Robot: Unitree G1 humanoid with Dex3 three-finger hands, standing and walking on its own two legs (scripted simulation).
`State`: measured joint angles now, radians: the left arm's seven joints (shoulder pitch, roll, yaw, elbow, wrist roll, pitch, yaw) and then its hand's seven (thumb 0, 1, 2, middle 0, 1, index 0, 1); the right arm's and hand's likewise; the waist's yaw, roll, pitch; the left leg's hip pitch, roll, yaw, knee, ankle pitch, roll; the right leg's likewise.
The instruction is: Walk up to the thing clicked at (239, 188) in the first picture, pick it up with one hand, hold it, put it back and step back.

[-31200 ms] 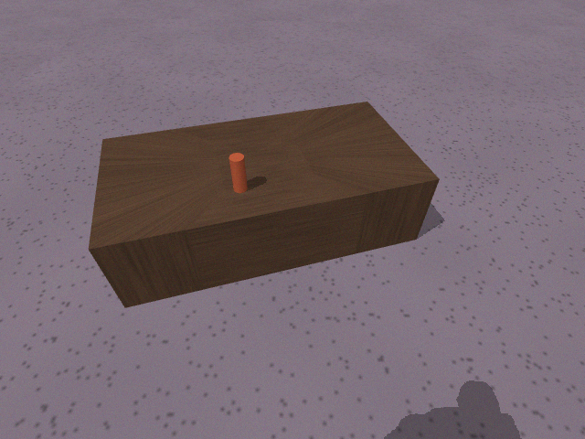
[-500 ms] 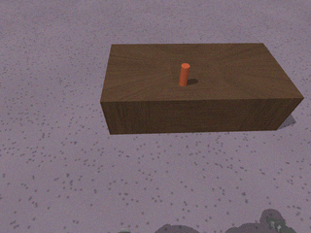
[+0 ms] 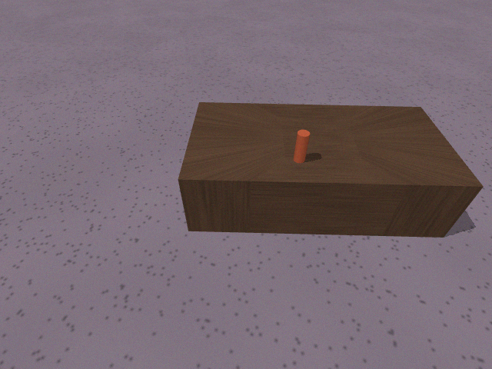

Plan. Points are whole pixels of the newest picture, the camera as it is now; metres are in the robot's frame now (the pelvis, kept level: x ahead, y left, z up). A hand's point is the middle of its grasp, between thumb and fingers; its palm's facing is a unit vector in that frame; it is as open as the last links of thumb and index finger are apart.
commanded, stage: step back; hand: right
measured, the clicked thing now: (301, 146) +1.15 -0.22 -0.33
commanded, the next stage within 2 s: stand in 0.62 s
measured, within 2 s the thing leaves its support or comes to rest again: neither
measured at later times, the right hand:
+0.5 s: hand out of the picture +0.16 -0.23 -0.14, palm faces -0.07 +0.93 -0.35, open 7.4 cm
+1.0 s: hand out of the picture +0.14 -0.24 -0.13, palm faces -0.04 +0.94 -0.33, open 7.4 cm
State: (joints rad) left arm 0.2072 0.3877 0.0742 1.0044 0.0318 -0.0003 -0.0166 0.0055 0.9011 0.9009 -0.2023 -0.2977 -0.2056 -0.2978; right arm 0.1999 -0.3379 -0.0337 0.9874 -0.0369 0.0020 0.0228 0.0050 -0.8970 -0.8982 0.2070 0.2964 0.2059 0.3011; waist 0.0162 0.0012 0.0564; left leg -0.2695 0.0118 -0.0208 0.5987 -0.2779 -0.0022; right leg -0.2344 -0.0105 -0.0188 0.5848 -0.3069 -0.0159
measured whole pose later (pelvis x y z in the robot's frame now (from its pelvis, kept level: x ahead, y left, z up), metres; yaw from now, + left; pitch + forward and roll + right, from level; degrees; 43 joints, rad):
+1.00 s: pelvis +0.03 +0.01 +0.02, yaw +2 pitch -3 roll +0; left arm 0.07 0.34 0.00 1.13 0.01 -0.02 -0.01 0.00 0.90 0.90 -0.20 -0.30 -0.21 -0.30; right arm 0.05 -0.34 -0.01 1.13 -0.01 -0.01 0.01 0.00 -0.90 -0.90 0.20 0.30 0.20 0.30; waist 0.00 -0.01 0.08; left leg -0.12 0.01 0.00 0.32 -0.15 -0.01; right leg -0.07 -0.03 -0.01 0.32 -0.20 0.02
